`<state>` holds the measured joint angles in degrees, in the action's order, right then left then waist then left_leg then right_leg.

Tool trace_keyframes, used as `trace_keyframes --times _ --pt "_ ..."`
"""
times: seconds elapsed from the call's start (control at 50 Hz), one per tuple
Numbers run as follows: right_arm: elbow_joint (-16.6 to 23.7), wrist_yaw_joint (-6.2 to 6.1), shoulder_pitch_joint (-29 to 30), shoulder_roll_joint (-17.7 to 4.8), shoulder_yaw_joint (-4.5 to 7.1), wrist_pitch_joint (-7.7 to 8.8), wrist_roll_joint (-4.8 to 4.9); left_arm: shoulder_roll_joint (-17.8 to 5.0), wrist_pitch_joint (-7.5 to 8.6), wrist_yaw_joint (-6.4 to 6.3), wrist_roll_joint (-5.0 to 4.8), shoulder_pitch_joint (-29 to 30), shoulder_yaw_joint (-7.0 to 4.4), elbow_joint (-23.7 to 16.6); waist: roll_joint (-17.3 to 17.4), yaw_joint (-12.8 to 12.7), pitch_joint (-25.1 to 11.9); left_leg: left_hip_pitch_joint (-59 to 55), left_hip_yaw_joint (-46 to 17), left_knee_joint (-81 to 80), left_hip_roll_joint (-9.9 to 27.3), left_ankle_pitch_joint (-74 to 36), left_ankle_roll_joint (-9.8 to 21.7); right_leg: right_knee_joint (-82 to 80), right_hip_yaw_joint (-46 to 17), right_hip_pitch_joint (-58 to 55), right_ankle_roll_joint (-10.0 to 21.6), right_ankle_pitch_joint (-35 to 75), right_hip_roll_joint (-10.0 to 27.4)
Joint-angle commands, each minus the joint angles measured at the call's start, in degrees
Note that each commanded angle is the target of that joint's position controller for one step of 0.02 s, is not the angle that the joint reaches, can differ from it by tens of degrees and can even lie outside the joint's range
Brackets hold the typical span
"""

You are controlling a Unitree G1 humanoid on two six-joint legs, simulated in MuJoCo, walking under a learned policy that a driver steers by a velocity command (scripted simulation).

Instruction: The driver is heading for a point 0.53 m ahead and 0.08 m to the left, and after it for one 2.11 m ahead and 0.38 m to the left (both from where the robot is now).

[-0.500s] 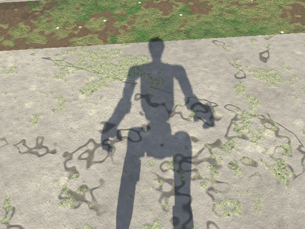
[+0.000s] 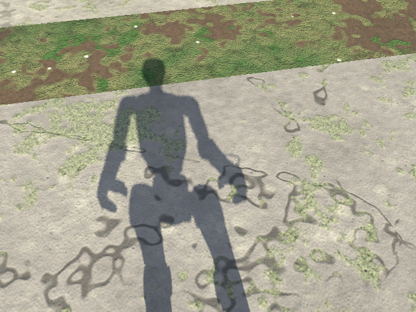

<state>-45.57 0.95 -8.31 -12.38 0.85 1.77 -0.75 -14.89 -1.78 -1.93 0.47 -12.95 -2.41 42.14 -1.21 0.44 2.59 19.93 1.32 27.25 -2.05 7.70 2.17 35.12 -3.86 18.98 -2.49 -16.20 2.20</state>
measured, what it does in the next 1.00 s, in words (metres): walks ahead: right foot, then right foot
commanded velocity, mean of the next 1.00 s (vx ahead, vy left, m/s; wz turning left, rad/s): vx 0.34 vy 0.00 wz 0.11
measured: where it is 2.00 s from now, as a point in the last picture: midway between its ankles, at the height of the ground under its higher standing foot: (219, 281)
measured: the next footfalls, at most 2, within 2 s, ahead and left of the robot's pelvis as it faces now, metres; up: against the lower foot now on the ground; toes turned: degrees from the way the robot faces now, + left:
right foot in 0.02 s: +0.07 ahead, -0.15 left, +0.00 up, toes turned +2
right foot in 0.76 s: +0.42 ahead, -0.16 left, +0.00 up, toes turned +2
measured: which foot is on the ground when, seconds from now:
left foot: down 0.00-0.76, up 0.78-1.00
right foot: up 0.00-0.00, down 0.02-0.36, up 0.38-0.74, down 0.76-1.00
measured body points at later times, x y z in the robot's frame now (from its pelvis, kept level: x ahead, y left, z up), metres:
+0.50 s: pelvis +0.13 +0.00 +0.01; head +0.14 +0.01 +0.46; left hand +0.25 +0.26 -0.11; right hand +0.15 -0.27 -0.12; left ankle +0.07 +0.10 -0.73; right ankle +0.09 -0.14 -0.65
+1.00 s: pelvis +0.36 -0.06 +0.01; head +0.38 -0.07 +0.46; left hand +0.39 +0.22 -0.10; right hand +0.52 -0.33 -0.10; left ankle +0.39 +0.10 -0.65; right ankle +0.38 -0.16 -0.73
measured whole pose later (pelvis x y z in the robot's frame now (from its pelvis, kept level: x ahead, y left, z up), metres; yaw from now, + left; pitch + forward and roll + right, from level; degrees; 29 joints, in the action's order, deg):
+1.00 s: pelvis +0.36 -0.06 +0.01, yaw +10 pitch +0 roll -2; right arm -46.5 -0.4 -13.1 -18.1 4.5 1.5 1.5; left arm -14.3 6.3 0.6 0.9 -16.9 -3.9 46.1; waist 3.1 -1.5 1.6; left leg 36.2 -3.7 63.1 5.3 12.3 0.6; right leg 17.9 8.4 8.4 2.4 -9.6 -1.1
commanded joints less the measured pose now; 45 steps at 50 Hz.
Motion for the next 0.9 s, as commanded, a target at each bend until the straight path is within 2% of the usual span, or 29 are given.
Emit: trace_keyframes --times 0.02,0.04,0.06,0.1,0.12,0.14,0.18,0.24,0.28,0.3,0.34,0.36,0.38,0.4,0.42,0.46,0.5,0.54,0.58,0.62,0.68,0.72,0.74,0.76,0.78,0.8,0.82,0.86,0.9 --pt "2.8 -0.09 2.3 -5.7 0.79 0.6 -0.01 -5.0 0.16 -0.11 1.48 -4.0 -1.24 -2.5 5.6 -2.2 -6.9 3.5 -10.0 -9.0 9.1 16.9 3.1 -8.7 -1.8 -13.7 2.9 8.8 2.1" --pt "2.7 0.09 0.5 -6.5 1.06 0.65 -0.49 -8.7 0.09 -0.37 1.08 -2.3 -2.02 -3.1 0.8 0.5 -4.0 4.1 -7.1 -8.0 5.6 20.2 0.6 -8.8 -3.7 -9.7 4.8 3.3 4.0" --pt "2.5 -0.08 1.3 -6.8 1.23 0.53 -0.48 -7.9 0.35 -0.19 0.71 -2.2 -2.18 -2.1 -2.5 0.2 -2.3 0.1 -4.2 -6.0 3.6 16.9 -0.8 -9.9 -3.0 -3.0 5.5 -6.7 2.4" --pt "1.9 -0.6 1.6 -6.4 1.19 0.35 -0.11 -4.6 1.41 0.0 1.05 -1.1 -1.27 -1.9 -3.6 0.2 -1.1 -3.2 -3.7 -3.0 3.7 11.6 -0.8 -11.4 -2.6 0.2 4.2 -6.3 1.7" --pt "1.4 -0.83 0.9 -6.3 1.19 0.23 -0.1 -4.3 1.99 0.08 0.93 -0.8 -1.17 -1.9 -4.0 0.3 -1.1 -3.6 -3.6 -2.2 3.6 9.2 -0.4 -11.0 -2.4 -0.2 3.7 -3.2 1.5" --pt "0.7 -0.99 -0.3 -6.5 1.31 0.11 -0.12 -4.3 2.42 0.05 0.62 -2.2 -1.28 -1.4 -3.5 0.1 -2.6 -3.8 -2.7 -1.2 2.8 11.6 -0.1 -10.5 -1.9 -1.3 3.8 -5.7 1.1" --pt "0.2 -1.1 -0.4 -6.7 1.64 0.16 0.58 -5.7 2.72 0.02 -0.1 -4.3 -1.77 -1.0 -3.6 -0.6 -1.5 -1.1 -1.0 1.9 1.2 20.5 0.8 -10.8 -3.1 -0.9 5.8 -15.7 1.2" --pt "0.6 -0.4 1.1 -5.5 1.72 2.09 1.62 -7.9 3.76 0.09 -0.86 -7.4 -2.34 -1.0 -7.5 -1.8 2.1 5.7 1.5 9.8 -0.1 19.8 1.3 -16.8 -13.5 -3.0 10.9 -23.7 7.6" --pt "0.7 0.36 1.3 -5.6 1.94 3.75 2.07 -9.2 4.5 0.15 -1.54 -7.4 -2.74 -0.7 -9.5 -1.2 3.5 7.7 0.8 11.8 1.0 15.6 2.9 -18.6 -20.4 -5.3 14.0 -19.0 12.3" --pt "0.2 0.7 0.0 -5.7 2.07 4.31 2.19 -8.8 4.71 0.26 -1.68 -6.2 -2.6 -1.0 -9.0 0.0 3.0 5.0 0.4 9.2 1.5 14.7 3.8 -17.5 -19.6 -4.9 13.7 -14.4 12.2" --pt "-3.1 1.14 -7.3 -7.5 2.88 4.69 2.18 -6.5 4.8 0.55 -1.7 -0.4 -1.94 -3.1 -5.0 3.8 0.9 -6.4 -2.8 1.7 3.0 12.1 5.3 -11.0 -10.7 0.1 9.5 -5.7 6.7" --pt "-4.6 1.06 -11.1 -10.8 3.87 4.73 2.17 -4.1 5.37 0.52 -1.6 1.5 -1.35 -4.8 3.6 4.3 0.6 -12.9 -12.6 -3.7 7.7 13.8 7.7 0.5 -1.9 6.4 5.7 -1.4 0.1" --pt "-5.6 1.22 -16.7 -15.6 5.27 4.48 2.07 -3.4 6.44 0.31 -1.42 1.8 -1.2 -6.3 16.0 6.0 -1.5 -24.3 -30.3 -10.6 17.0 11.1 13.5 15.6 3.8 17.7 2.4 -2.7 -4.8" --pt "-5.6 1.13 -19.5 -14.5 4.89 4.48 1.3 -5.6 7.34 0.24 -1.97 2.8 -1.76 -6.8 15.9 7.4 -1.5 -29.6 -39.9 -13.4 23.0 4.9 17.3 27.8 0.0 27.9 2.2 -16.1 -4.5" --pt "-5.3 0.84 -18.0 -12.8 4.3 4.6 1.08 -6.0 7.81 0.59 -2.68 1.8 -2.02 -6.3 9.9 5.3 -1.0 -31.2 -37.2 -11.6 23.3 2.6 16.5 33.8 -2.1 32.1 3.5 -15.1 -1.7" --pt "-4.1 0.43 -14.8 -10.3 3.38 4.25 1.17 -4.5 7.89 1.44 -2.14 3.3 -1.65 -6.0 4.7 3.8 -0.1 -29.3 -27.4 -12.3 20.3 -1.3 13.4 33.0 -0.8 34.5 5.0 -6.8 2.2" --pt "-4.1 0.1 -13.5 -8.1 2.47 3.27 1.14 -3.3 7.56 2.38 -1.54 4.3 -1.58 -6.3 6.3 2.8 0.4 -24.2 -19.1 -15.3 16.5 -5.2 10.7 25.8 1.3 29.2 4.4 -1.3 3.9" --pt "-4.2 -0.63 -13.5 -9.0 2.48 2.55 1.28 -1.3 7.31 3.16 -1.33 7.0 -0.84 -7.2 6.2 3.2 0.9 -20.3 -13.0 -17.2 13.8 -8.0 9.9 16.8 4.0 24.4 3.0 3.5 2.9" --pt "-4.0 -1.27 -13.1 -11.4 2.94 2.33 1.34 0.2 7.4 3.66 -1.46 10.3 -0.03 -8.2 6.0 3.7 1.0 -15.8 -8.8 -18.0 12.2 -8.2 9.0 6.7 5.6 17.7 2.3 9.5 1.3" --pt "-4.5 -1.34 -14.8 -13.2 3.42 2.38 1.82 -1.1 7.41 3.91 -1.79 12.7 -0.23 -9.0 6.9 4.4 1.3 -13.4 -9.0 -18.6 13.1 -6.4 8.9 1.2 5.9 12.4 1.8 13.5 -0.1" --pt "-5.0 -1.34 -14.6 -13.6 3.79 2.34 2.66 -4.3 7.6 3.91 -2.12 13.2 -1.19 -10.0 7.3 2.4 2.6 -14.3 -11.7 -17.4 16.0 -6.3 7.8 -3.3 3.4 8.9 3.2 14.9 -0.2" --pt "-4.7 -1.34 -13.3 -14.4 4.18 2.09 2.61 -6.8 7.84 3.47 -1.71 8.3 -2.44 -8.8 6.9 -1.4 0.1 -14.7 -10.8 -10.9 15.3 -15.6 6.1 -5.5 4.0 0.8 4.9 13.4 -1.6" --pt "-4.5 -1.25 -13.4 -13.3 3.87 2.03 2.2 -8.7 7.76 2.9 -1.54 1.2 -3.67 -6.7 5.9 -4.8 -4.5 -12.6 -8.8 -1.9 12.4 -21.1 4.6 -5.8 4.8 -9.5 6.3 12.1 -2.4" --pt "-3.2 -1.15 -12.8 -10.4 2.84 2.05 1.18 -11.6 7.55 2.15 -0.93 -8.7 -4.8 -4.9 2.7 -9.3 -12.2 -3.7 -6.6 13.6 9.1 -12.8 2.4 -4.5 -1.9 -24.7 9.0 8.9 4.7" --pt "-1.9 -1.19 -20.1 -2.6 0.78 2.72 1.33 -17.2 7.1 2.14 0.46 -13.6 -5.69 -4.2 -14.0 -6.4 -22.0 14.0 -3.0 35.8 0.4 17.3 -1.3 -10.7 -27.2 -41.4 16.4 -5.4 20.5" --pt "-2.5 -1.07 -19.5 -7.2 1.83 3.31 3.04 -12.6 7.19 2.4 0.29 -13.4 -4.49 -4.0 -14.3 -7.1 -21.9 20.0 -9.4 45.6 0.9 24.3 -1.1 -20.3 -40.2 -37.8 17.5 -17.3 21.9" --pt "-1.1 -1.13 -14.7 -11.3 3.22 3.33 4.16 -9.6 7.49 2.49 -0.47 -8.8 -3.37 -4.0 -10.4 -6.2 -12.4 24.2 -9.1 48.6 3.7 19.8 -0.4 -21.3 -32.2 -30.8 15.0 -18.8 20.6" --pt "-0.3 -1.48 -10.4 -10.5 3.54 2.81 2.76 -5.9 7.91 2.83 -0.38 -1.6 -2.25 -3.6 -5.0 -2.9 -5.0 20.8 -7.6 44.8 8.0 11.2 -0.2 -22.9 -17.4 -17.4 12.8 -4.7 15.9" --pt "-0.9 -1.32 -12.4 -8.4 3.77 1.31 2.67 -4.3 8.73 2.97 0.18 1.7 -2.14 -2.7 -6.2 0.1 -3.7 15.0 -8.0 41.6 10.0 7.7 -0.4 -26.0 -8.6 -10.8 12.0 2.5 13.0"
